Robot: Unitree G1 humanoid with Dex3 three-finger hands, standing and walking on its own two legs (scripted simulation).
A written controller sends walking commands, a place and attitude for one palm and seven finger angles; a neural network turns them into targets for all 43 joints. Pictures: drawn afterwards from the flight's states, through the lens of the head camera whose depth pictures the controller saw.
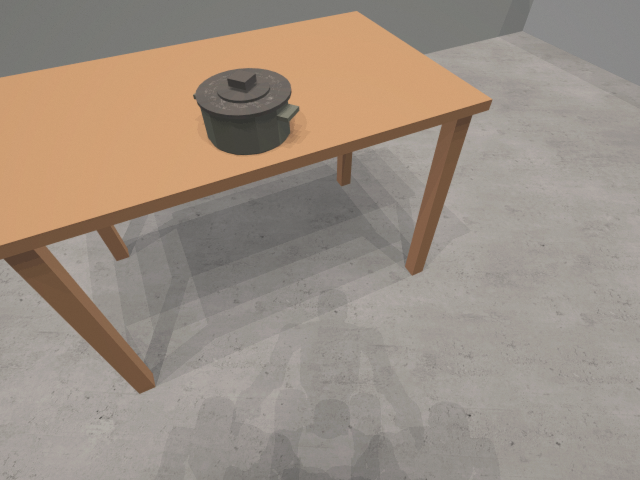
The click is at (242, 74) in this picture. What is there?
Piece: lid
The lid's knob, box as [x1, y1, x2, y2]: [227, 70, 256, 89]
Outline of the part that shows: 227,78 228,85 242,89 246,89 256,80 255,73 237,70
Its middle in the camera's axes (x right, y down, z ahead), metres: -0.16 -0.33 +0.80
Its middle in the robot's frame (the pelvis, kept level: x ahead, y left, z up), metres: +0.82 +0.21 +0.09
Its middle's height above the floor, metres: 0.87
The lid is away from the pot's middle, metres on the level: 0.00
